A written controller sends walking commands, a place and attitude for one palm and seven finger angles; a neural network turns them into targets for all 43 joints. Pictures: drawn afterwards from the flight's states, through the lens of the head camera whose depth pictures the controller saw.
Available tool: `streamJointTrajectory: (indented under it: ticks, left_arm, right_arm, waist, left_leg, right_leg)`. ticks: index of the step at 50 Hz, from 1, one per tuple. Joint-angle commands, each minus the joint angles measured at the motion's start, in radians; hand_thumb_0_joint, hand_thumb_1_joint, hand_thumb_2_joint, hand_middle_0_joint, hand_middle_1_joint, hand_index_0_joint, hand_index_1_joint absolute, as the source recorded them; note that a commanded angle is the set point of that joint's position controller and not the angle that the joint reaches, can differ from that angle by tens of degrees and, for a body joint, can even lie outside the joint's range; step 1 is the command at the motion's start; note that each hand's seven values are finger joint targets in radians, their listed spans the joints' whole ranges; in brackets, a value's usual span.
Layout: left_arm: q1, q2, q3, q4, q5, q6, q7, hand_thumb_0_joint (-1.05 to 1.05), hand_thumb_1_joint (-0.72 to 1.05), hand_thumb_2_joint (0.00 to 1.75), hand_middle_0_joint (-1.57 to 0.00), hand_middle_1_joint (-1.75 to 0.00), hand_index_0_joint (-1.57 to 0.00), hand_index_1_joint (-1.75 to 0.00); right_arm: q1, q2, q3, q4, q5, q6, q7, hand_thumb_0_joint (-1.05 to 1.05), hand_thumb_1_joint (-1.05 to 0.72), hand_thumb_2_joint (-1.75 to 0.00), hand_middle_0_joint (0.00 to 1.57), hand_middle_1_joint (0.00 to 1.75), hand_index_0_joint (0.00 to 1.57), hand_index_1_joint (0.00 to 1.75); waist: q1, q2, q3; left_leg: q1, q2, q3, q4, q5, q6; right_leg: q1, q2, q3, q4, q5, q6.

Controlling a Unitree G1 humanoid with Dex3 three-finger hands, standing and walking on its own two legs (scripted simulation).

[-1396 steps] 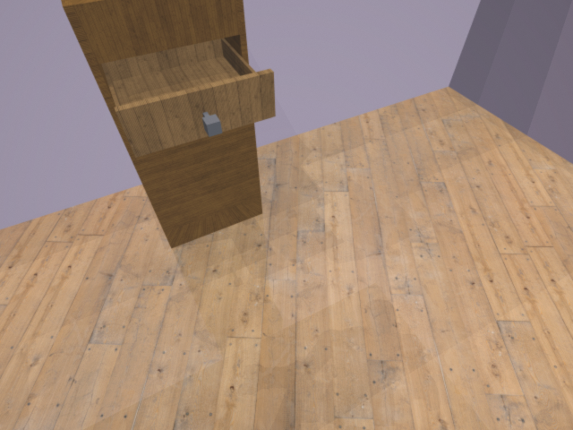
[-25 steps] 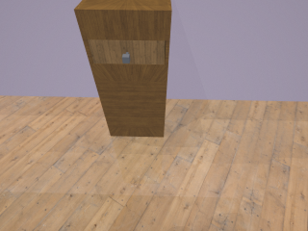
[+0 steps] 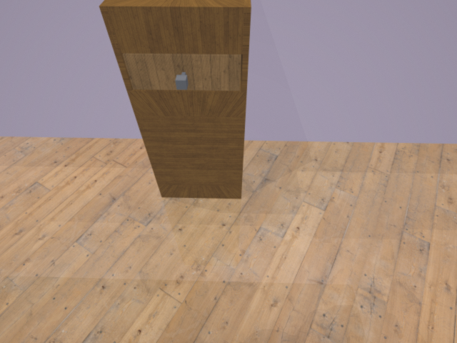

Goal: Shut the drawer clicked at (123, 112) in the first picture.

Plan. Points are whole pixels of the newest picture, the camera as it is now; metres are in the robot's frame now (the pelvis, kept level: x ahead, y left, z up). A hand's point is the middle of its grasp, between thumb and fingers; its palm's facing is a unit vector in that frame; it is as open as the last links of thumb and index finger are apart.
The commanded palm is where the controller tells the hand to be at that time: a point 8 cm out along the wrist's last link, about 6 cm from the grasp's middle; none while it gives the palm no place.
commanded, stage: look to check the result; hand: left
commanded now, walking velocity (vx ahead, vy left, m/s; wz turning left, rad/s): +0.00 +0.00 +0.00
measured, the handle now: (182, 79) +0.89 +0.20 -0.03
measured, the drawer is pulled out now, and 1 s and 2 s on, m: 0.00 0.00 0.00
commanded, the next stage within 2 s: stand and wait in 0.30 s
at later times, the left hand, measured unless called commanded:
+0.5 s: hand out of the picture +0.04 +0.18 -0.17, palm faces +0.01 -0.97 -0.24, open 7.3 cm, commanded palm none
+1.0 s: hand out of the picture +0.04 +0.18 -0.17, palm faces +0.01 -0.97 -0.24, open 7.3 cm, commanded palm none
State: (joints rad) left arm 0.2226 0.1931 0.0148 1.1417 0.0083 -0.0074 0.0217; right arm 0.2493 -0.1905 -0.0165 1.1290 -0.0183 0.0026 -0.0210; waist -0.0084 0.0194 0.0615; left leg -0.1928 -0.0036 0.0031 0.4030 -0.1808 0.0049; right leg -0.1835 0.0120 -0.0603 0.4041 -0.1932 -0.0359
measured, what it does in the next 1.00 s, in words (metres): stands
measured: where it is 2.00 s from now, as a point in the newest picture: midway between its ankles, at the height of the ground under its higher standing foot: outside the picture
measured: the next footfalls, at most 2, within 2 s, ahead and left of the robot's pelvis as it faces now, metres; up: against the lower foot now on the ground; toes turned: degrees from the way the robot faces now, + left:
none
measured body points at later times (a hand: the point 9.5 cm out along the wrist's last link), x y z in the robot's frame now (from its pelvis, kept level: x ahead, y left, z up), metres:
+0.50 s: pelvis +0.01 -0.01 +0.00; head +0.03 -0.02 +0.45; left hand +0.04 +0.23 -0.15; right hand +0.03 -0.25 -0.16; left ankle +0.02 +0.12 -0.74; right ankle +0.02 -0.10 -0.74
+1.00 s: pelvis +0.02 -0.01 +0.00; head +0.03 -0.02 +0.45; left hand +0.04 +0.23 -0.15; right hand +0.02 -0.25 -0.16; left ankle +0.02 +0.12 -0.74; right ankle +0.02 -0.10 -0.74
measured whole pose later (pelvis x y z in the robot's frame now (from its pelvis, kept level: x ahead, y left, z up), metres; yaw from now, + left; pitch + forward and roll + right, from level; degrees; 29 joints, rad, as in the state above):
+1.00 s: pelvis +0.02 -0.01 +0.00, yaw -1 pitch -2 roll +0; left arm 0.23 0.19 0.01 1.15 0.00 -0.02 0.03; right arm 0.25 -0.19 -0.01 1.15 -0.02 0.00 -0.03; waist -0.01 0.02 0.05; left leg -0.14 0.02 0.00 0.37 -0.20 -0.02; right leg -0.13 0.04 -0.06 0.36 -0.20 -0.05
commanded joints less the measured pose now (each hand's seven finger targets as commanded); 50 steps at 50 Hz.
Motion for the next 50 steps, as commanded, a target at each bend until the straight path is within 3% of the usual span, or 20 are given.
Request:
streamJointTrajectory:
  ticks: [1,22,32,44,50]
  left_arm:
    - [0.021,0.138,0.02,-0.031,0.0,-0.013,0.008,0.0,0.9,0.9,-0.2,-0.3,-0.2,-0.3]
    - [0.018,0.139,0.019,-0.024,-0.002,-0.018,0.011,0.0,0.9,0.9,-0.2,-0.3,-0.2,-0.3]
    - [0.022,0.136,0.021,-0.024,-0.002,-0.017,0.011,0.0,0.9,0.9,-0.2,-0.3,-0.2,-0.3]
    - [0.036,0.136,0.021,-0.024,-0.002,-0.02,0.014,0.0,0.9,0.9,-0.2,-0.3,-0.2,-0.3]
    - [0.038,0.135,0.019,-0.021,-0.003,-0.019,0.013,0.0,0.9,0.9,-0.2,-0.3,-0.2,-0.3]
  right_arm:
    - [0.049,-0.108,-0.013,-0.026,0.001,-0.009,-0.012,0.0,-0.9,-0.9,0.2,0.3,0.2,0.3]
    - [0.03,-0.11,-0.009,-0.014,0.001,-0.01,-0.015,0.0,-0.9,-0.9,0.2,0.3,0.2,0.3]
    - [0.038,-0.101,-0.008,-0.008,0.001,-0.008,-0.015,0.0,-0.9,-0.9,0.2,0.3,0.2,0.3]
    - [0.049,-0.105,-0.01,-0.007,0.003,-0.01,-0.019,0.0,-0.9,-0.9,0.2,0.3,0.2,0.3]
    - [0.054,-0.099,-0.009,-0.004,0.002,-0.007,-0.017,0.0,-0.9,-0.9,0.2,0.3,0.2,0.3]
  waist:
    - [0.002,-0.015,-0.018]
    - [0.004,-0.012,-0.016]
    - [0.003,-0.01,0.002]
    - [0.004,-0.011,-0.007]
    - [0.002,-0.017,0.007]
  left_leg:
    - [0.023,0.099,-0.086,-0.07,0.077,0.03]
    - [0.044,0.104,-0.071,-0.08,0.108,0.02]
    - [0.042,0.1,-0.067,-0.08,0.08,0.017]
    - [0.051,0.105,-0.06,-0.076,0.102,0.017]
    - [0.047,0.103,-0.06,-0.08,0.071,0.016]
  right_leg:
    - [-0.013,-0.122,0.121,-0.106,-0.003,-0.024]
    - [0.021,-0.122,0.122,-0.118,0.082,-0.019]
    - [0.009,-0.122,0.129,-0.136,0.041,-0.019]
    - [0.021,-0.119,0.127,-0.127,0.097,-0.018]
    - [0.01,-0.12,0.129,-0.141,0.044,-0.017]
